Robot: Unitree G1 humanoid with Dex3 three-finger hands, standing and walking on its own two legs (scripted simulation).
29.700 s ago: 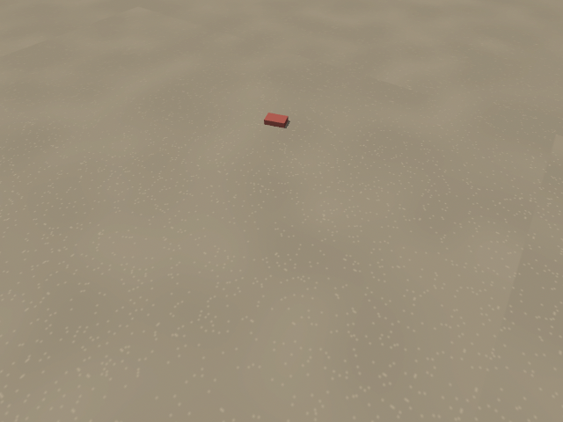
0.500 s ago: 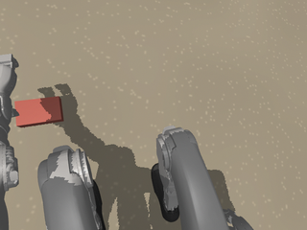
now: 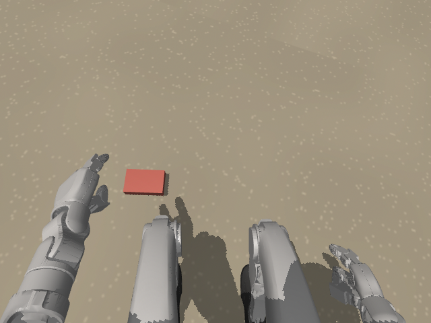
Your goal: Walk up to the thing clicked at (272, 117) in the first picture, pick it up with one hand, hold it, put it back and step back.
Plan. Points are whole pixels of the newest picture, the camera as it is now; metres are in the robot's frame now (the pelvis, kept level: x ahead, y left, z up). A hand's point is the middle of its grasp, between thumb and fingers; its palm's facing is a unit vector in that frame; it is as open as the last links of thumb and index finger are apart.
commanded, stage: home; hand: left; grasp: from above
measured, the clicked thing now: (145, 182) +0.48 +0.25 -0.46
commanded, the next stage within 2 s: none
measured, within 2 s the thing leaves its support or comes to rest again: neither
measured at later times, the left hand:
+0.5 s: hand (66, 230) +0.25 +0.21 +0.11, palm faces +0.12 -0.96 -0.26, open 7.4 cm
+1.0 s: hand (30, 254) +0.22 +0.19 +0.19, palm faces +0.17 -0.97 -0.19, open 7.4 cm
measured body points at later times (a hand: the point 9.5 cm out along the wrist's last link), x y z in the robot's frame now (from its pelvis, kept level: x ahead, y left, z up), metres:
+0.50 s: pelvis +0.05 +0.00 +0.18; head +0.11 +0.02 +0.63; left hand +0.24 +0.26 +0.13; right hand +0.22 -0.22 +0.10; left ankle +0.09 +0.13 -0.45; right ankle +0.08 -0.13 -0.45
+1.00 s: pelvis +0.08 +0.00 +0.23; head +0.09 +0.00 +0.68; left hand +0.21 +0.24 +0.20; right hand +0.28 -0.23 +0.18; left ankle +0.09 +0.13 -0.45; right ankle +0.08 -0.13 -0.45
